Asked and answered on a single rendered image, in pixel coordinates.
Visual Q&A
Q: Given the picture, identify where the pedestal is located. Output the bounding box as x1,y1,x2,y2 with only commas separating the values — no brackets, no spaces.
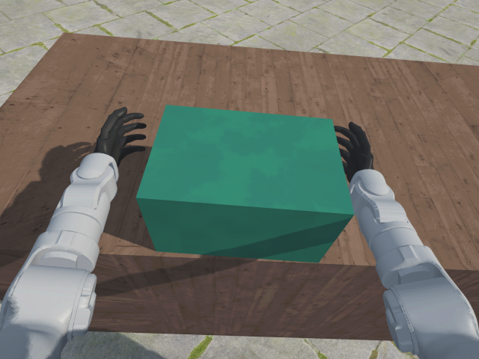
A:
0,32,479,341

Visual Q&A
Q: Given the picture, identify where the right robot hand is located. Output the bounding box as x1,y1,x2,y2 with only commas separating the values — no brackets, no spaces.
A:
334,122,374,183

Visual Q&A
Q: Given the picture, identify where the robot right upper arm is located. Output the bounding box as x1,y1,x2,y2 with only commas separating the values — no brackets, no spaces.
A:
382,277,479,359

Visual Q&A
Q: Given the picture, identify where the left robot forearm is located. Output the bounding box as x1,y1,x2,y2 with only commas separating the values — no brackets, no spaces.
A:
0,153,119,330

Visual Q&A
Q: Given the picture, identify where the carton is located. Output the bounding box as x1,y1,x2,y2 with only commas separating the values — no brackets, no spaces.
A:
136,105,354,263

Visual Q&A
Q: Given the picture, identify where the left robot hand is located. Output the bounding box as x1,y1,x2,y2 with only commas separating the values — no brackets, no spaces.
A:
94,107,147,167

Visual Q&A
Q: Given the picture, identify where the right robot forearm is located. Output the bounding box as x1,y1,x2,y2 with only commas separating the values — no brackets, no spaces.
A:
348,169,479,338

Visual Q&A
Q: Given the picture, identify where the robot left upper arm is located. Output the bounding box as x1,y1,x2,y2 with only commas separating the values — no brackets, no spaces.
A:
0,265,97,359

